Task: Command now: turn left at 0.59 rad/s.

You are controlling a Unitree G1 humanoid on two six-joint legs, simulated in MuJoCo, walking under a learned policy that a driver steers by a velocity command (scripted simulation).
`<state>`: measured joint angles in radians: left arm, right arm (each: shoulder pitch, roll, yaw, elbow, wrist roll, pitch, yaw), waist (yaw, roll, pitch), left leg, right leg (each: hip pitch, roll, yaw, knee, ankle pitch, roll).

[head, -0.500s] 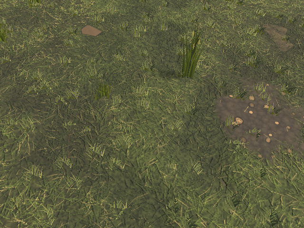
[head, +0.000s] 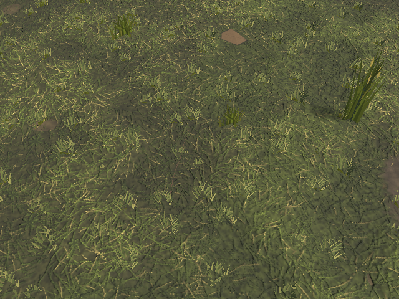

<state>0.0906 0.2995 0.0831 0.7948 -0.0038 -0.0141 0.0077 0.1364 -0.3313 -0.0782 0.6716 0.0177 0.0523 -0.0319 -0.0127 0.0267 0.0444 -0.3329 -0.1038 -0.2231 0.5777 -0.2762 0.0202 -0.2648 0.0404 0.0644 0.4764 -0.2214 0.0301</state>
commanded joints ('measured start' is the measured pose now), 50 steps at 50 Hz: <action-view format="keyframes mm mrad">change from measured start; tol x32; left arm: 1 52 226 50 -49 49 -7 3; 50 51 140 13 -120 6 -19 4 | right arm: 1 37 -124 -37 -91 -1 -18 -3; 50 64 -154 -39 -93 -14 -27 1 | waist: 1 -13 -313 -118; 19 -2 -187 -98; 22 -6 299 -133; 50 3 -157 -72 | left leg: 1 -226 -31 52 368 -403 -18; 6 -275 69 96 633 -156 -109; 19 74 114 299 -68 42 -33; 22 397 491 -308 -202 709 285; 43 199 250 -302 -140 393 188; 47 -134 -52 14 222 -333 -8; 50 -237 44 45 504 -239 -70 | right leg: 1 161 -448 457 -185 421 -282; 18 195 -353 -47 -101 386 -214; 22 -375 -61 -178 532 -467 47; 24 -384 -82 -4 722 -393 25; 42 -122 5 35 154 -150 36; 47 169 -375 403 -172 441 -250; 50 150 -315 350 -237 -179 -256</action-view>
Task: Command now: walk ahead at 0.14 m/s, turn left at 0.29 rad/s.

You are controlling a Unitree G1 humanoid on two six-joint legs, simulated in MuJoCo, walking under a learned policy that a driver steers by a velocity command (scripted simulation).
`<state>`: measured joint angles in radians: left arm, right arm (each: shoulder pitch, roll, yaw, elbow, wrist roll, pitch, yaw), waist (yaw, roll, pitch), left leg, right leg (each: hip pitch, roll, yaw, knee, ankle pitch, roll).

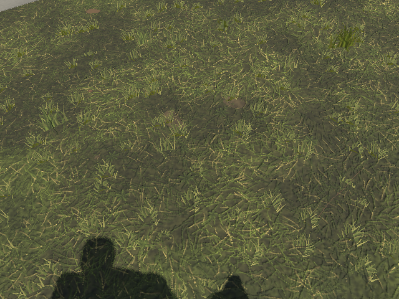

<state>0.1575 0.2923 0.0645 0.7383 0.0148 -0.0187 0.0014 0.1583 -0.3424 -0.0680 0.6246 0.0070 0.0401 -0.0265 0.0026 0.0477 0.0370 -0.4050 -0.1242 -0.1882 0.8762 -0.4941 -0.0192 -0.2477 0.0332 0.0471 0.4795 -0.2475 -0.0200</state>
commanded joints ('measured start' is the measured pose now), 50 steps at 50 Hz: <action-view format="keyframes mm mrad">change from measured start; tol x32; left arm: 1 -6 139 27 -53 -28 -17 15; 50 117 165 35 -116 -33 -46 4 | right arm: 1 31 -115 -40 -44 -6 -15 -2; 37 326 19 16 53 -30 -131 15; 50 -54 -27 20 -23 -28 -144 21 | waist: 1 2 -203 -33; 31 -74 15 100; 38 128 -203 -469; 50 29 -100 -19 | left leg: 1 -222 73 11 198 34 -41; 11 260 80 200 -524 315 0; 14 696 420 -185 -591 59 127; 30 397 386 289 -746 566 158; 35 399 366 387 -225 1227 89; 36 159 327 377 59 949 50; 37 -248 122 294 450 -73 -9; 50 -176 196 132 -125 523 -63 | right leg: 1 165 -284 361 -263 -261 -183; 12 -97 -165 291 -195 -127 -139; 16 -569 -72 100 539 -276 -2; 20 -597 -117 81 618 -12 12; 35 70 53 -163 127 125 -136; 38 691 -362 825 -155 -257 -396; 50 -32 -105 200 -256 244 -227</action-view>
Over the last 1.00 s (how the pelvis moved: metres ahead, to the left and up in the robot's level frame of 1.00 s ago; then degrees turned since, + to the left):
0.01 0.03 0.00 34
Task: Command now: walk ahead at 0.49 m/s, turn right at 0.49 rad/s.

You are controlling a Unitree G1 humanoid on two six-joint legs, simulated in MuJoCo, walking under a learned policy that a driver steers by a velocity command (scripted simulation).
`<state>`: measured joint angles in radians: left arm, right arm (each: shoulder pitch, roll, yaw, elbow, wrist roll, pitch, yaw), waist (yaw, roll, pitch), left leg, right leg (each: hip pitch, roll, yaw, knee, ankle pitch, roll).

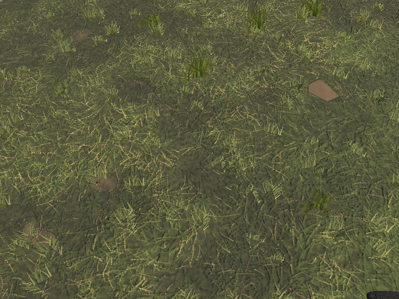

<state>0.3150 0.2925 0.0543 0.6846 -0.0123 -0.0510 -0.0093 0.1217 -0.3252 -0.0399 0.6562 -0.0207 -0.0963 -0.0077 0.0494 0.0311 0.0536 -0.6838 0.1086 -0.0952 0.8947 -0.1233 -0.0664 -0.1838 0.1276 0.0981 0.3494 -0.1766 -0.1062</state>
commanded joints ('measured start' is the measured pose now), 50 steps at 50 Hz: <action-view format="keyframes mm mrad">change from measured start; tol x32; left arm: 1 -26 163 44 -53 -7 -12 17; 50 -89 137 45 42 15 -60 6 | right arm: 1 -53 -33 -2 -58 4 -13 8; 37 397 11 -12 -17 57 47 -9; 50 67 -19 -26 -74 44 63 27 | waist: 1 1 -92 -36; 11 -87 -120 -167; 13 -88 274 -386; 35 11 65 -160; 37 -15 -397 -376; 50 -13 -88 -10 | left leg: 1 139 -53 49 -221 214 -13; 9 153 -84 72 -402 66 99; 11 451 -98 84 -429 105 176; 13 1023 234 -594 -513 -66 412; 32 536 29 -317 -578 57 240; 35 483 -42 -281 -332 117 182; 37 27 -205 -87 218 -497 102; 50 -22 10 17 -9 60 44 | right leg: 1 -99 -192 136 -120 149 -125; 11 173 -257 116 268 631 -42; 13 -387 -27 -14 860 -278 82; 15 -573 -122 43 930 -264 76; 34 -79 -116 -15 77 131 98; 38 465 -529 656 -54 -363 -124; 50 120 -358 -78 -204 269 -81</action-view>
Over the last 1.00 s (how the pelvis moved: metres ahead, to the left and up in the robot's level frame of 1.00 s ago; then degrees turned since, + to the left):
0.37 -0.11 0.01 -28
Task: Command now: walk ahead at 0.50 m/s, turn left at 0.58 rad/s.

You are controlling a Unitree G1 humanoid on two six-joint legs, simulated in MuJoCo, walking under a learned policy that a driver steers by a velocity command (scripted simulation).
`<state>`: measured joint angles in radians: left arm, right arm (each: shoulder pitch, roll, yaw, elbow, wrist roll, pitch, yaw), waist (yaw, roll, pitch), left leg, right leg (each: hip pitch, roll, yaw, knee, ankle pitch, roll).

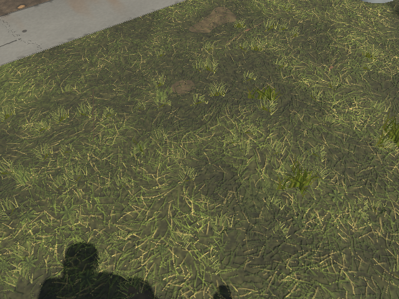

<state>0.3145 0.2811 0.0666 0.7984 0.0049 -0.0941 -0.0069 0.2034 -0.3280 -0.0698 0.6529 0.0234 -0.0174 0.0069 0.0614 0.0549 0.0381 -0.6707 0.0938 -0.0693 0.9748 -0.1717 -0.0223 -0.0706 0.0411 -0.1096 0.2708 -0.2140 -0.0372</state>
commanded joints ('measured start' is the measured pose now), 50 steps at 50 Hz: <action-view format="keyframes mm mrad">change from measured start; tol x32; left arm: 1 -81 157 33 -65 -4 -14 5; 50 -70 170 36 -170 -16 28 6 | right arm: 1 -48 -11 8 -78 0 -21 19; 50 -14 -49 8 -21 -43 -78 -13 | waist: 1 -12 -106 13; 14 -185 63 -399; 34 -145 -23 59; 41 24 -261 -447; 50 -72 -96 -45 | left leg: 1 -18 19 9 -147 154 6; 11 521 -163 162 -430 51 179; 13 1080 257 -685 -574 -119 429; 21 504 118 -96 -799 285 279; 32 711 139 154 -830 332 191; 38 802 149 225 -412 1003 127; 39 658 109 246 -180 894 90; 41 -6 -190 38 433 -420 0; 50 75 -10 24 -34 -44 -57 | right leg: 1 10 -266 96 -125 319 -142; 11 50 -267 -91 442 888 -32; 13 -597 -22 58 1044 -394 43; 14 -671 -68 197 1106 -345 32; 28 -574 -143 168 474 362 63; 35 -651 -93 83 323 171 -14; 39 -97 18 54 262 119 -128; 41 502 -384 953 102 4 -421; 50 -188 -160 381 -48 361 -259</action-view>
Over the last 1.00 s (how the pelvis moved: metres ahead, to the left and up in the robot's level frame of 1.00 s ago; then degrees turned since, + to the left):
0.56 0.05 0.00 22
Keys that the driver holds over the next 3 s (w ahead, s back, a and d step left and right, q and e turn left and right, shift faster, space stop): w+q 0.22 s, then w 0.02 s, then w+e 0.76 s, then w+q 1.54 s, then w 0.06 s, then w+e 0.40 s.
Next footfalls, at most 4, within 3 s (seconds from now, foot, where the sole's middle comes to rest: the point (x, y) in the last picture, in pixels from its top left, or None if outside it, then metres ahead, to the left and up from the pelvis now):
0.22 left None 0.29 0.15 -0.78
0.78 right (232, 259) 0.62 -0.03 -0.78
1.28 left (189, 181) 0.93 0.15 -0.78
1.76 right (238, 132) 1.21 -0.05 -0.78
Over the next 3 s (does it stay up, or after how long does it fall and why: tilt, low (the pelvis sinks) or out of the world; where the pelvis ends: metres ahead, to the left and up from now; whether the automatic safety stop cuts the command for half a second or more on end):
stays up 1.66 0.31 0.00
